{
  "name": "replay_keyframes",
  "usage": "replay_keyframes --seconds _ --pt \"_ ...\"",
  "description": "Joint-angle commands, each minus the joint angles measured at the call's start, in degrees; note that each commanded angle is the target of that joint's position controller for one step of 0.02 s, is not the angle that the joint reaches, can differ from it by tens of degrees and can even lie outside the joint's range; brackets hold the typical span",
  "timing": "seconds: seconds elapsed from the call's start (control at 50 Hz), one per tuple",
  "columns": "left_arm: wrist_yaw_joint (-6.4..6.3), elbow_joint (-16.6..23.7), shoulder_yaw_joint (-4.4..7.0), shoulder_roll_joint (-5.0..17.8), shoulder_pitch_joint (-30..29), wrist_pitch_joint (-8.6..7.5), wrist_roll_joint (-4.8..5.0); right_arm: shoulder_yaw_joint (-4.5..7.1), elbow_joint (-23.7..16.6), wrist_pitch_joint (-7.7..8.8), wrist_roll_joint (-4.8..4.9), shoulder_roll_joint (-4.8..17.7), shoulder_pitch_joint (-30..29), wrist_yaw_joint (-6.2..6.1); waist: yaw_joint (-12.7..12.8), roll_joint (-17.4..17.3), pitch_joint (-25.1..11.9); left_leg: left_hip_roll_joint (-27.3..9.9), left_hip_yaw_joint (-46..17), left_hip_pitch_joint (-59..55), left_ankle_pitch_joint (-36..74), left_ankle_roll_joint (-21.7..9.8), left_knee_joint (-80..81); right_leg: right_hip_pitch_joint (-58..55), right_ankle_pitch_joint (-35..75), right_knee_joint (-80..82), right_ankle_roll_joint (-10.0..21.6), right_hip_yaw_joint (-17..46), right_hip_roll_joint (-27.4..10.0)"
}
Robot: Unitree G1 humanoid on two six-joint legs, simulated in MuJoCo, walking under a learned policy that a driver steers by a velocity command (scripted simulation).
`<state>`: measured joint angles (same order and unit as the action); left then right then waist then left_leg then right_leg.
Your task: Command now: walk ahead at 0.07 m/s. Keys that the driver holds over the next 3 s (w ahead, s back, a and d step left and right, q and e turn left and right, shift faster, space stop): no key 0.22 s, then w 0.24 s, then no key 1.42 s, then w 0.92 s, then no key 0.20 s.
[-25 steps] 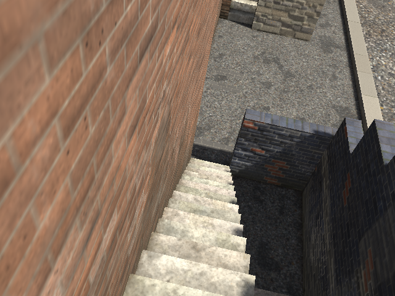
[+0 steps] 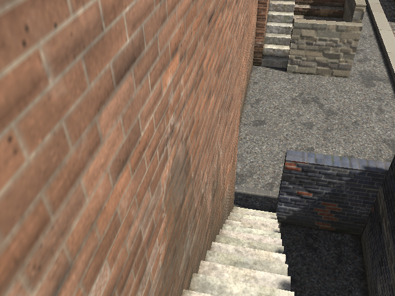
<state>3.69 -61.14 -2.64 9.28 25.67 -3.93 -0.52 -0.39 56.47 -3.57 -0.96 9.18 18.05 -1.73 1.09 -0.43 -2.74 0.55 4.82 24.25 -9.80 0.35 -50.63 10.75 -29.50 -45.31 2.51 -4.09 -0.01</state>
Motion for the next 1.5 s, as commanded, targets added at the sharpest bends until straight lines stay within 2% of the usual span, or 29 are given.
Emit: replay_keyframes --seconds 0.02,0.04,0.06,0.08,0.1,0.18,0.22,0.28,0.3,0.32,0.4,0.48,0.52,0.54,0.56,0.58,0.62,0.64,0.68,0.72,0.74,0.76,0.78,0.82,0.86,0.9,1.04,1.22,1.5 --pt "-1.04 6.5 8.25 23.6 2.0 -0.43 1.14 -0.05 -2.3 5.40 -3.53 6.4 -9.8 9.04 7.4 -10.3 7.1 -5.5 -13.5 -3.6 15.7 -10.9 16.7 14.5 10.3 -2.8 -1.7 3.0 -0.4" --pt "-1.56 6.8 6.98 17.4 3.3 0.43 0.53 -0.88 -1.2 7.25 -3.27 3.3 -6.1 10.15 7.4 -4.3 5.5 -7.6 -17.8 1.0 0.6 -11.3 21.8 12.2 0.7 -3.4 -3.0 2.6 0.2" --pt "-1.78 6.1 5.45 11.0 5.6 0.71 -0.67 -1.69 0.6 9.04 -1.03 1.8 -2.8 10.86 6.9 -3.7 4.9 -9.1 -21.5 1.1 -13.2 -10.4 25.6 11.2 -2.8 -2.3 -5.1 3.3 -0.2" --pt "-1.70 6.5 3.68 6.6 3.0 0.52 -2.23 -1.47 -0.8 9.93 0.50 4.2 -5.3 11.23 6.7 -3.7 7.2 -8.6 -26.4 9.7 -33.6 -7.2 29.8 9.4 -1.8 -0.4 -6.6 3.6 -0.9" --pt "-1.64 6.1 2.85 5.0 2.3 0.04 -1.86 0.61 -1.5 9.79 1.74 10.9 -8.7 10.78 6.3 0.9 9.7 -7.4 -24.7 15.1 -37.0 -4.8 29.4 6.2 0.4 1.6 -6.6 3.8 -0.1" --pt "-2.81 6.1 3.69 9.1 -3.6 -1.01 -0.36 -0.45 2.0 9.00 0.31 5.2 -4.4 9.82 2.5 -2.6 4.1 -4.2 -14.0 5.7 -14.1 -2.4 24.4 3.5 11.3 8.8 -2.4 4.4 1.4" --pt "-2.37 7.4 4.27 11.1 -7.1 -1.50 0.20 -0.45 3.3 8.40 -0.31 5.4 -3.2 9.93 0.7 -1.2 1.4 -2.8 -9.6 -0.6 -2.2 -2.3 20.5 3.7 19.5 10.8 -1.2 5.1 1.3" --pt "-2.77 8.2 5.96 14.1 -7.7 -1.60 0.12 1.24 4.0 7.35 -0.93 10.1 -2.6 9.13 -0.3 -2.0 1.7 -4.4 -9.8 -3.4 -10.9 -4.9 21.8 5.1 9.2 12.3 -0.7 4.2 2.4" --pt "-1.48 7.3 3.14 7.6 0.4 0.23 -4.12 2.11 3.1 2.89 2.91 11.0 -2.8 1.70 2.6 -1.8 -2.6 -2.8 -6.5 -4.9 -2.8 -2.7 15.5 -2.5 21.1 15.2 3.7 12.9 -4.9" --pt "-0.75 6.6 3.37 8.6 -0.2 0.47 -3.36 1.58 1.8 0.92 3.36 9.7 -4.8 -0.56 1.2 4.6 0.4 -1.1 -4.1 1.2 -6.5 -1.8 13.8 -5.5 26.9 17.8 4.6 17.0 -7.3" --pt "-0.61 7.1 4.62 13.9 2.0 -0.06 -2.45 1.81 -0.9 0.83 2.31 10.4 -9.9 0.00 2.1 7.6 8.6 -1.5 -0.9 6.8 -9.4 -2.5 6.1 -6.0 37.6 23.9 7.9 21.0 -12.8" --pt "-1.16 7.8 4.71 13.5 1.6 -0.59 -2.69 2.23 -0.2 2.17 1.82 10.8 -8.4 0.50 0.5 4.2 9.5 -2.3 -1.7 5.0 -6.3 -3.4 2.6 -4.8 40.9 21.8 9.8 19.1 -12.7" --pt "-2.12 8.5 4.25 12.7 0.2 0.22 -1.90 2.03 1.2 2.06 0.73 9.6 -6.7 -0.06 -0.6 3.4 7.3 -1.3 -0.4 -1.8 -5.0 -3.3 3.6 -0.9 37.1 18.9 9.5 17.1 -11.0" --pt "-3.52 13.5 6.23 15.7 -13.5 -1.98 -0.57 0.61 -0.8 5.34 -6.85 5.7 -3.9 5.60 -4.0 -4.0 11.7 -2.2 -7.8 -6.9 2.7 -3.0 1.3 12.3 21.7 10.8 7.0 13.8 -8.1" --pt "-3.68 14.0 6.28 15.5 -15.8 -2.87 1.58 0.52 0.5 7.35 -6.41 5.4 -1.5 7.67 -5.3 -6.9 5.5 -1.5 -6.0 -16.0 6.0 -4.3 8.0 17.7 17.0 6.6 4.9 9.7 -3.8" --pt "-2.80 13.9 6.00 13.7 -11.4 -3.29 1.65 1.10 -0.1 8.58 -4.63 9.4 0.0 8.77 -3.3 -10.2 3.2 -5.6 -13.4 -17.9 11.4 -10.0 17.9 18.9 12.6 -1.9 0.2 2.9 3.1" --pt "-4.23 14.5 4.74 8.7 -12.1 -3.81 -1.12 2.98 1.6 11.36 -5.15 13.8 12.2 9.15 -7.4 -9.4 -4.0 -17.4 -34.8 -28.8 11.1 -22.8 21.3 34.7 -10.5 -27.1 -6.2 10.2 5.6" --pt "-4.86 15.9 3.80 6.8 -14.6 -3.60 -1.46 2.93 0.8 12.54 -4.79 12.0 8.7 7.70 -6.9 -5.7 0.2 -19.9 -40.2 -24.9 -3.0 -22.3 21.9 43.0 -10.0 -25.2 -6.3 14.3 1.7" --pt "-5.18 15.7 2.65 7.1 -13.0 -2.80 -0.53 0.13 -2.8 11.97 -1.13 7.7 -7.9 6.58 0.3 2.6 0.9 -17.1 -33.1 -6.1 -11.2 -15.3 23.3 30.1 -7.7 -13.9 -9.8 11.4 -4.1" --pt "-3.11 10.0 1.04 2.7 3.5 -1.63 -3.40 -0.79 -4.5 10.83 -3.27 8.3 -20.8 6.99 9.8 -0.6 -0.1 -10.4 -20.7 27.3 -7.4 -10.2 18.5 -3.1 17.9 -30.6 -9.4 8.5 -1.4" --pt "-1.56 10.7 0.96 2.7 6.2 -0.89 -3.17 -1.17 -4.7 10.72 -2.33 8.7 -23.9 7.19 13.3 2.1 1.6 -6.1 -12.0 30.8 -0.4 -7.2 15.6 -6.4 19.2 -25.1 -8.0 5.9 0.3" --pt "-1.71 8.0 1.34 -0.2 8.3 1.10 -3.51 0.51 0.0 7.69 4.45 8.8 -13.7 1.19 10.3 -3.5 -5.7 -8.2 -7.2 13.4 6.3 -3.5 14.8 -10.9 16.5 -5.1 -4.2 8.8 -3.2" --pt "-1.88 8.6 1.26 2.9 1.8 0.97 -2.70 -0.41 1.5 5.18 5.17 7.7 -7.5 -1.33 4.3 6.4 -0.1 -4.0 -4.6 7.4 7.5 -1.3 11.3 -6.6 36.7 5.9 -3.6 10.8 -4.7" --pt "-2.15 10.4 3.09 10.3 -7.7 -0.51 -2.04 1.38 0.6 1.53 3.56 11.0 -5.1 -2.57 -2.7 12.5 9.6 -3.5 -4.8 -0.3 -0.2 1.1 8.3 3.1 61.4 15.7 -1.0 20.4 -7.8" --pt "-1.49 11.1 2.47 8.3 -9.9 -1.65 -1.78 2.55 1.8 -0.47 3.28 12.4 -3.5 -2.14 -2.4 4.9 9.4 -4.3 -5.3 -6.5 1.6 1.8 12.8 2.6 67.4 18.2 -1.8 18.3 -7.8" --pt "-1.60 10.2 2.86 6.8 -11.4 -1.65 -1.05 1.98 1.5 -0.83 3.56 8.6 -3.1 -1.26 -3.6 5.8 7.2 -5.3 -5.9 -19.0 9.2 2.9 23.8 7.8 52.4 20.8 -1.9 16.7 -5.8" --pt "-2.26 13.4 2.33 4.9 -14.4 -0.11 -0.70 1.52 -0.3 1.81 3.26 7.0 -9.1 -1.67 -2.3 -2.8 -1.4 -6.9 -6.4 -22.4 19.5 0.8 31.7 -9.1 49.1 25.2 0.1 11.4 -4.1" --pt "-1.36 14.5 2.27 5.8 -16.2 0.67 -0.81 1.38 -2.1 2.31 3.21 9.2 -9.9 -1.74 -1.8 -0.4 -1.6 -7.8 -6.3 -22.1 21.8 0.0 33.4 -11.2 50.9 26.7 0.3 11.3 -4.5" --pt "-2.22 14.1 2.84 5.9 -17.5 -0.13 -0.20 1.57 -1.5 3.86 3.01 7.0 -9.5 -2.12 -2.3 -0.5 -0.6 -7.6 -7.5 -22.9 18.8 1.4 37.8 -9.2 47.9 28.6 -0.1 12.5 -5.2"
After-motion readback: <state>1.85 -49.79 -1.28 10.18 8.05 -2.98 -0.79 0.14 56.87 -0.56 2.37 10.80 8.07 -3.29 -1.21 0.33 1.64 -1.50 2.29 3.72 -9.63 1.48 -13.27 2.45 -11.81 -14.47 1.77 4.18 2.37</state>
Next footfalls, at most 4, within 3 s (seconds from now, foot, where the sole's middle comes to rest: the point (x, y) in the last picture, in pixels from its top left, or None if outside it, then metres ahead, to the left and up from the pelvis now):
0.76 right None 0.05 -0.14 -0.74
2.66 left None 0.30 0.16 -0.95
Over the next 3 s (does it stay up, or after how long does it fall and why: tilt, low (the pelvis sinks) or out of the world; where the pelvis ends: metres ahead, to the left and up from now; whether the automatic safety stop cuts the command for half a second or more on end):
stays up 0.19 0.06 -0.19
